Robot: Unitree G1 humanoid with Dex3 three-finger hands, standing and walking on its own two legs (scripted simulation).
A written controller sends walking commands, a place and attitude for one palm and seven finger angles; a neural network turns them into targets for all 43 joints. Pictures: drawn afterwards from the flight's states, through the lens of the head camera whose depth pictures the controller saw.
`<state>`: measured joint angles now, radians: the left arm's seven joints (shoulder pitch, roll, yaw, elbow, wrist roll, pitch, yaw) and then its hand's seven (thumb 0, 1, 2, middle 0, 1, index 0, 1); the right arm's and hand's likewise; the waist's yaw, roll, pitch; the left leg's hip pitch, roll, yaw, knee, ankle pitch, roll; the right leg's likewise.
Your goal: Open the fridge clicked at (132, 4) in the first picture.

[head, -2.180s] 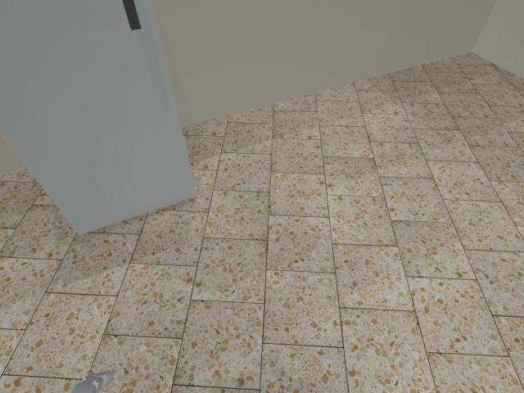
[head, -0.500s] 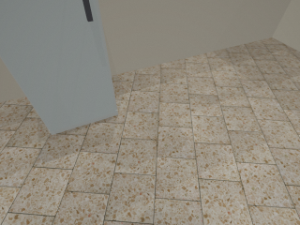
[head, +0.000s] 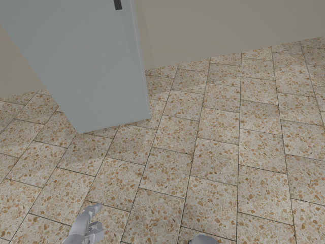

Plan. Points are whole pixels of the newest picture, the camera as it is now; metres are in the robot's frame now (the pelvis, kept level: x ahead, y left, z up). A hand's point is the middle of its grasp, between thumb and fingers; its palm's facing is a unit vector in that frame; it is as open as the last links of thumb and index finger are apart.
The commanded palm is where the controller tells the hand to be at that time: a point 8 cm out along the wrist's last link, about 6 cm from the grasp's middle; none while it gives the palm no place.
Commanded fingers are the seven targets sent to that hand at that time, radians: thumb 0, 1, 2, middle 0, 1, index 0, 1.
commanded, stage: walk to a spot facing it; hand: right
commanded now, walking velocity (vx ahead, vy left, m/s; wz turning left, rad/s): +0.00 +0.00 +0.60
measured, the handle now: out of the picture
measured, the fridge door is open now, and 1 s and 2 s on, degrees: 0 0 0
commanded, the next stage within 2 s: none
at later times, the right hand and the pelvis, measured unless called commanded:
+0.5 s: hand (211, 167) +0.36 -0.15 -0.14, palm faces -0.40 +0.89 -0.24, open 7.4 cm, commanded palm none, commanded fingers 0.00 -0.90 -0.90 0.20 0.30 0.20 0.30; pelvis +0.13 -0.03 +0.00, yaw +21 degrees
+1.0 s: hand (220, 163) +0.38 -0.19 -0.17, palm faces -0.55 +0.82 -0.17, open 7.4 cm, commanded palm none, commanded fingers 0.00 -0.90 -0.90 0.20 0.30 0.20 0.30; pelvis +0.19 -0.07 +0.01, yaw +38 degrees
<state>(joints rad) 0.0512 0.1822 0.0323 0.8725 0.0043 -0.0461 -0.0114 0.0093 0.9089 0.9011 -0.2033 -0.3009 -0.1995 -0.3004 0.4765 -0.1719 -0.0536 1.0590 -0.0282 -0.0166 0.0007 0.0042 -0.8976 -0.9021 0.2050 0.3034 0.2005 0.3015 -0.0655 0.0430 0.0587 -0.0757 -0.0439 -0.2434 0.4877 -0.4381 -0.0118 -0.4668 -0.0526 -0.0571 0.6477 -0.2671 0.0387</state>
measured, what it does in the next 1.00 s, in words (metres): walks ahead, turning left: right foot, then left foot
